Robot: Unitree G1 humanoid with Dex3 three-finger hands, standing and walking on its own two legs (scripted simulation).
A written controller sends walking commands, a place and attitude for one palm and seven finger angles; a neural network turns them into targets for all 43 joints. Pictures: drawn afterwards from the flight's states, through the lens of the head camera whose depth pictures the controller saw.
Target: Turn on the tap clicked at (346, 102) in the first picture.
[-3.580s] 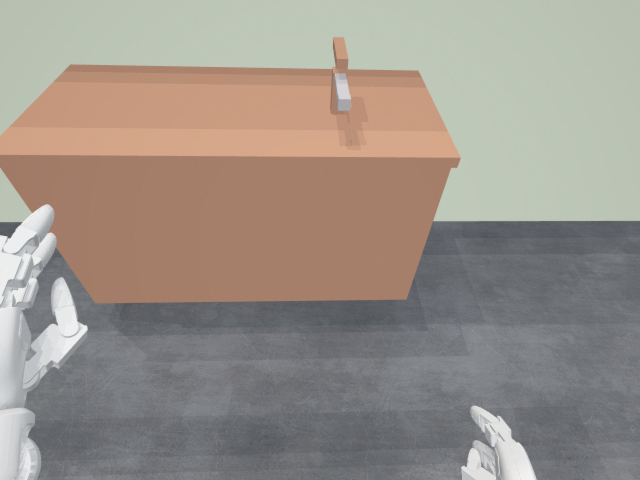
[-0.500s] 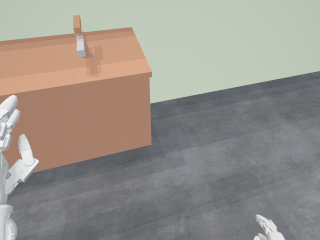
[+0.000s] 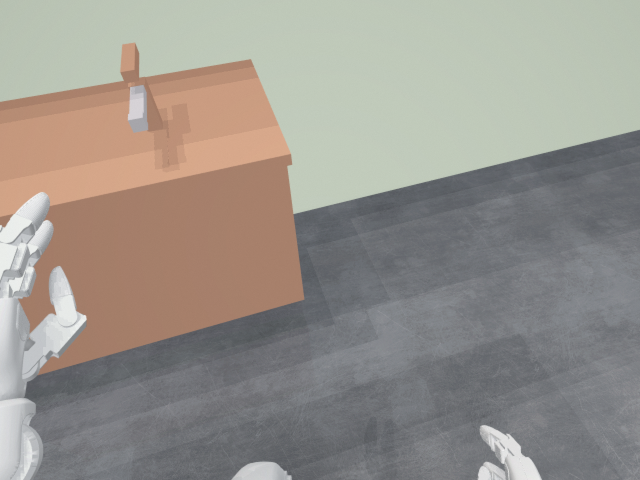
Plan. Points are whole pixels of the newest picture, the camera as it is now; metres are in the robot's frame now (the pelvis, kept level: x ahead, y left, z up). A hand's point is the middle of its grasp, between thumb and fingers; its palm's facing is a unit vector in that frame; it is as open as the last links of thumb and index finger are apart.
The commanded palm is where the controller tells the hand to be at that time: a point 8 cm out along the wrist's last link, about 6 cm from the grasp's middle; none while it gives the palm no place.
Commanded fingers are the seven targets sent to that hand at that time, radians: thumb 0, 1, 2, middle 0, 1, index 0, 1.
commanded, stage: take the last steps up to it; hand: left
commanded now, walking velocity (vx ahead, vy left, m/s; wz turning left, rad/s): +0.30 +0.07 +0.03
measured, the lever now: (138, 122) +0.71 +0.41 +0.06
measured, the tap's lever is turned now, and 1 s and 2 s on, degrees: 0 0 0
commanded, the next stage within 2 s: come to a stop and stand still in 0.94 s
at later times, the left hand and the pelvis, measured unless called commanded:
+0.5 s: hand (105, 208) +0.34 +0.25 +0.19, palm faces +0.37 -0.82 -0.43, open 7.4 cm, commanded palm +0.29 +0.30 +0.19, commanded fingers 0.00 0.90 0.90 -0.20 -0.30 -0.20 -0.30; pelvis +0.12 +0.03 +0.01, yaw -1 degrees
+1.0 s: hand (146, 139) +0.46 +0.25 +0.19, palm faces +0.40 -0.81 -0.42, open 7.4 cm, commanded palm +0.41 +0.30 +0.19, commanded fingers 0.00 0.90 0.90 -0.20 -0.30 -0.20 -0.30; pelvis +0.25 +0.02 +0.00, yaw +0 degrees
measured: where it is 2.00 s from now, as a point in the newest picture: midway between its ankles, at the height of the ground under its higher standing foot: outside the picture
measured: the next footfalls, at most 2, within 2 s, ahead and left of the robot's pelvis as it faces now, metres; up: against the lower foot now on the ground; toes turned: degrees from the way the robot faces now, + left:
left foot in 0.24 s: +0.14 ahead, +0.15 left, +0.00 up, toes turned +8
right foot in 0.58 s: +0.23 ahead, -0.08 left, +0.00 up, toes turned -9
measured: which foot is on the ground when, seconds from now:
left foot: up 0.00-0.22, down 0.24-0.60, up 0.62-0.96, down 0.98-1.00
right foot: down 0.00-0.24, up 0.26-0.56, down 0.58-1.00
